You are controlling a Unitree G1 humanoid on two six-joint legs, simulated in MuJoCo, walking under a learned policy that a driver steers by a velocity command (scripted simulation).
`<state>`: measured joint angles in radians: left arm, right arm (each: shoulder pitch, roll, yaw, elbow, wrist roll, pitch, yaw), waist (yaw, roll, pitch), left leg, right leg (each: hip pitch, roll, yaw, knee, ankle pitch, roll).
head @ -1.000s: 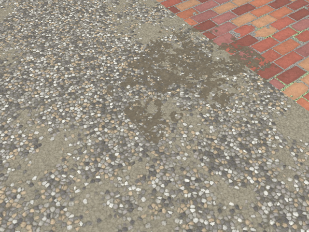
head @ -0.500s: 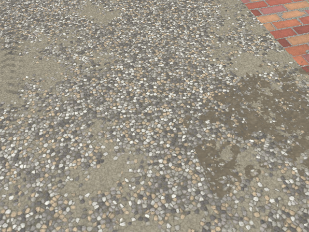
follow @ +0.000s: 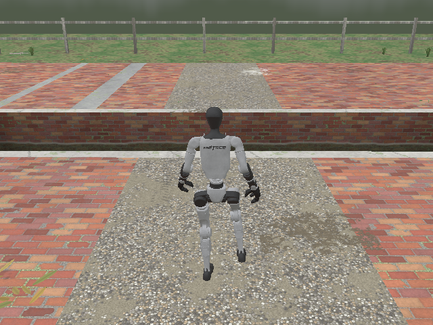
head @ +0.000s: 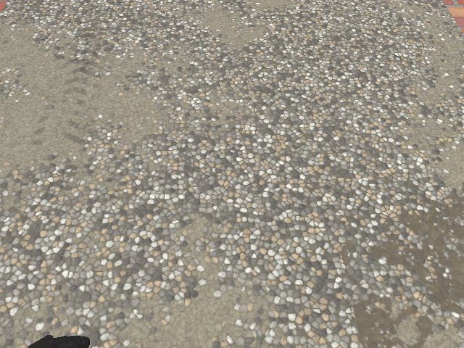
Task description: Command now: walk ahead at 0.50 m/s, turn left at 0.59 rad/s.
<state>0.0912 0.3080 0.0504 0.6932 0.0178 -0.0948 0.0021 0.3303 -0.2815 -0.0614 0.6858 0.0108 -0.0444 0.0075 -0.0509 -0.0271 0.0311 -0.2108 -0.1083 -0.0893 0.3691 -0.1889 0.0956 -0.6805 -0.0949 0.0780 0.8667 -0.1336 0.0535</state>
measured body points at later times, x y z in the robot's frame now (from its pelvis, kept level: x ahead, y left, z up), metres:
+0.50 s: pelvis +0.25 -0.04 +0.00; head +0.29 -0.03 +0.45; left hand +0.24 +0.25 -0.12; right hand +0.50 -0.25 -0.09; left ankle +0.31 +0.13 -0.69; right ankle +0.26 -0.15 -0.75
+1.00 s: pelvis +0.35 +0.01 -0.01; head +0.36 +0.01 +0.44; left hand +0.36 +0.30 -0.14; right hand +0.57 -0.17 -0.12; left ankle +0.37 +0.13 -0.75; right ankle +0.39 -0.12 -0.75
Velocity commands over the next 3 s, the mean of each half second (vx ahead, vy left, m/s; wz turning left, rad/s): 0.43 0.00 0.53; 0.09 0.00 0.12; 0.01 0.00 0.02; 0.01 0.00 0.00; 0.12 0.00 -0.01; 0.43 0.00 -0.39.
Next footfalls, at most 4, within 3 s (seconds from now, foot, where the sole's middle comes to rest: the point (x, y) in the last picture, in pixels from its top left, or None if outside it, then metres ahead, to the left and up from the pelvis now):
0.20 right None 0.30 -0.14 -0.78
0.64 left None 0.41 0.15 -0.78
0.94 right None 0.43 -0.11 -0.78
2.94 right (216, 234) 0.82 0.01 -0.78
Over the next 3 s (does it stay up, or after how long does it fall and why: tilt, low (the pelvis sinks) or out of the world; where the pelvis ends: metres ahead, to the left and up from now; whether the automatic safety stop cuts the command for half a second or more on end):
stays up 0.68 0.06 -0.04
